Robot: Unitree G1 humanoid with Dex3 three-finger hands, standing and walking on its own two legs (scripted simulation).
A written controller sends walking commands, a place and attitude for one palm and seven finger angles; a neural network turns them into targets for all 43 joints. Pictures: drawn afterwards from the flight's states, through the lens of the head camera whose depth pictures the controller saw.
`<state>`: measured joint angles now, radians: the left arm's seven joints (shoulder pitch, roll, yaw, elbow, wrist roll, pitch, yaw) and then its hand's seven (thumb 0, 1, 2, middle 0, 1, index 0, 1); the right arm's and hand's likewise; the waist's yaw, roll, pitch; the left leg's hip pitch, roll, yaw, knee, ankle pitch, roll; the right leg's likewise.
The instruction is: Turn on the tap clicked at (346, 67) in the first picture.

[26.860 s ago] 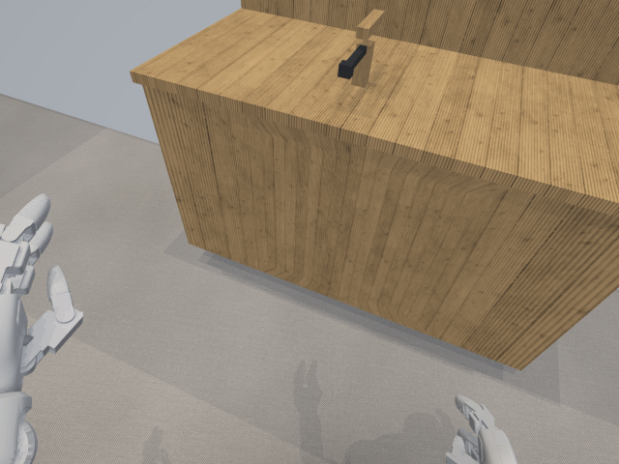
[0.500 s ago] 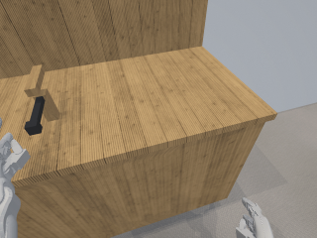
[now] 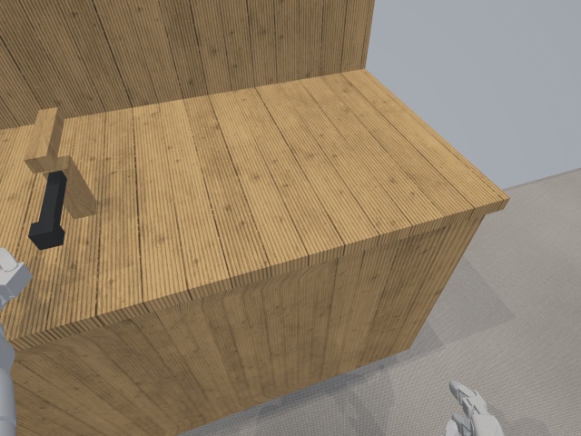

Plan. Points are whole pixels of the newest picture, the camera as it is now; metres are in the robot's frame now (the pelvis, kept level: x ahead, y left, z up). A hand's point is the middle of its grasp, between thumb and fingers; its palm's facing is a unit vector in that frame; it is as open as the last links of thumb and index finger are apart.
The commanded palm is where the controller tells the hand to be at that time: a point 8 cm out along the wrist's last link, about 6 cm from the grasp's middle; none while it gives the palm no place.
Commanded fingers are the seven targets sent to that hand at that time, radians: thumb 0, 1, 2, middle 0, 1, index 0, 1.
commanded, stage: reach beside the lever's end, fingers flat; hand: left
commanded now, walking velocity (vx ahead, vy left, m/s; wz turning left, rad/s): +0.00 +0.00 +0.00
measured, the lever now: (47, 234) +0.32 +0.35 +0.13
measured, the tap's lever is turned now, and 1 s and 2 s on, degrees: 0 0 16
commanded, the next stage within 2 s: push the lever round in 0.76 s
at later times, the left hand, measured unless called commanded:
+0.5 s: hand (26, 268) +0.27 +0.36 +0.11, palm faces +0.62 -0.77 -0.11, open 7.8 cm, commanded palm +0.22 +0.39 +0.12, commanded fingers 0.00 0.90 0.90 -0.15 -0.15 -0.15 -0.15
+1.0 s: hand (31, 260) +0.28 +0.36 +0.12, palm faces +0.62 -0.78 -0.10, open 7.8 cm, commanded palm +0.23 +0.39 +0.12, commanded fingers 0.00 0.90 0.90 -0.15 -0.15 -0.15 -0.15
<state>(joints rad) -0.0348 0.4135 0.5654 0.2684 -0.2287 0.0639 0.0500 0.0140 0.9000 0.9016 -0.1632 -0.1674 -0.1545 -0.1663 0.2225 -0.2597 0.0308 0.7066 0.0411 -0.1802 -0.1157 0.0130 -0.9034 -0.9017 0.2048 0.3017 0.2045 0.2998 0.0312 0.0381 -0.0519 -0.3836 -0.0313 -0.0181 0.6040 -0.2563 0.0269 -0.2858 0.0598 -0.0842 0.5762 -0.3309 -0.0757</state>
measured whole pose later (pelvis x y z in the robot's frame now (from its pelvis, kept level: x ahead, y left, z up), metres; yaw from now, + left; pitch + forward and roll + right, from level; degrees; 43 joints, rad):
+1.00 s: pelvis +0.00 +0.00 +0.00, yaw +0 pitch +4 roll -1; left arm -0.08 0.43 0.59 0.37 -0.23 -0.01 0.01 0.01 0.90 0.90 -0.16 -0.15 -0.15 -0.15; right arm 0.23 -0.26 0.03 0.69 0.04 -0.16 -0.11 0.01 -0.90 -0.90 0.21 0.30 0.20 0.30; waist 0.02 0.04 -0.07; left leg -0.42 -0.02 -0.02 0.63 -0.27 0.02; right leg -0.32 0.07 -0.09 0.60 -0.34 -0.08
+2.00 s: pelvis +0.00 +0.00 +0.00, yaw +0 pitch +2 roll +0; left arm -0.07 0.25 0.41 0.15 -0.16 0.05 0.29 0.02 0.92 0.91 -0.16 -0.15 -0.15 -0.15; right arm 0.19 -0.25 0.03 0.69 0.02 -0.12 -0.09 0.01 -0.90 -0.90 0.20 0.30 0.20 0.30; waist 0.04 0.04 -0.07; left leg -0.39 -0.03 -0.02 0.63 -0.28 0.02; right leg -0.30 0.06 -0.08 0.61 -0.35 -0.08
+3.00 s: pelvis -0.01 -0.02 +0.00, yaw +1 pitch +3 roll +0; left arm -0.34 0.12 0.31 0.32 -0.05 0.13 0.66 0.00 0.92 0.92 -0.16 -0.15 -0.15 -0.15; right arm 0.13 -0.23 0.01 0.74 -0.01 -0.03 -0.07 0.01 -0.91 -0.90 0.20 0.30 0.20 0.30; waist 0.01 0.04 -0.07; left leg -0.42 -0.03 -0.04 0.63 -0.25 0.00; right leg -0.32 0.07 -0.10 0.61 -0.34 -0.10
